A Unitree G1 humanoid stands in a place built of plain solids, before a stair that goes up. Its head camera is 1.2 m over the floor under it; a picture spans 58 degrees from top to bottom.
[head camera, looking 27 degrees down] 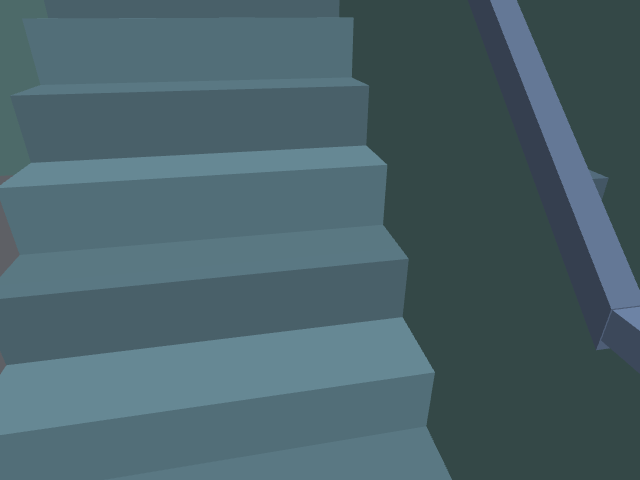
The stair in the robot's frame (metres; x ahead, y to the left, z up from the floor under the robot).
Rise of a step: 0.20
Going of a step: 0.23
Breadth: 1.09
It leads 11 degrees to the left of straight ahead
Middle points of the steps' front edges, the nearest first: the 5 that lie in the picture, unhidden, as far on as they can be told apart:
0.73 0.24 0.40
0.96 0.28 0.60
1.19 0.33 0.80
1.42 0.37 1.00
1.64 0.41 1.20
